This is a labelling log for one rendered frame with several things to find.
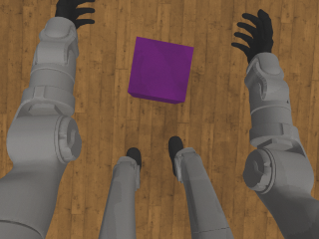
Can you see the left robot hand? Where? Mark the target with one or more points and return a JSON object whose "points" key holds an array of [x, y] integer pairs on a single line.
{"points": [[68, 9]]}

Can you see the carton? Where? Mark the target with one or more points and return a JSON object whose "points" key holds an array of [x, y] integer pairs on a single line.
{"points": [[160, 71]]}

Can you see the right robot upper arm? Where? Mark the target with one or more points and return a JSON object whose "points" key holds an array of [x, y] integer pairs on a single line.
{"points": [[283, 181]]}

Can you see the robot right shin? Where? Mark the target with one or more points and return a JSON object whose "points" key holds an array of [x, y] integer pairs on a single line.
{"points": [[186, 150]]}

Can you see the right robot forearm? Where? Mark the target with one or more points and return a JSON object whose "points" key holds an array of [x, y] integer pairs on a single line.
{"points": [[270, 109]]}

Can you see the left robot upper arm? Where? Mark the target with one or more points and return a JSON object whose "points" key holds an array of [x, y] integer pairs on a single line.
{"points": [[40, 148]]}

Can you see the right robot hand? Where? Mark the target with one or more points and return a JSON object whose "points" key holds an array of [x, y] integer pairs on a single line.
{"points": [[262, 41]]}

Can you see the robot left foot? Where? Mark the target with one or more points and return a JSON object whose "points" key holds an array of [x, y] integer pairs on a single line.
{"points": [[135, 154]]}

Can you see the left robot forearm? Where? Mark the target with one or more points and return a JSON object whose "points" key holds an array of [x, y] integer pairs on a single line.
{"points": [[53, 73]]}

